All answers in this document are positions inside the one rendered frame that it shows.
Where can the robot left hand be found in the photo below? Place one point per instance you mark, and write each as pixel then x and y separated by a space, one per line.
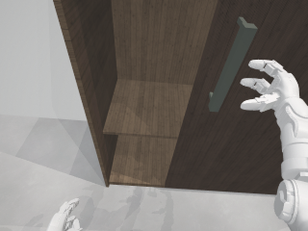
pixel 61 222

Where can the right robot forearm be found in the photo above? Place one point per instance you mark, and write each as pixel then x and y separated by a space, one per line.
pixel 292 118

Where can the robot right hand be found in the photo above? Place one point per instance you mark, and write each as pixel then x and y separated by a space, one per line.
pixel 283 86

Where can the wardrobe door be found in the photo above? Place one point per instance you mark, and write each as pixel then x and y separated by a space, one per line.
pixel 236 150

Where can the right robot upper arm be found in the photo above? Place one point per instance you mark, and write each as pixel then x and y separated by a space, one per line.
pixel 291 204

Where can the handle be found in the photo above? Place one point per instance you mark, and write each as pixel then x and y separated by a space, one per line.
pixel 234 60

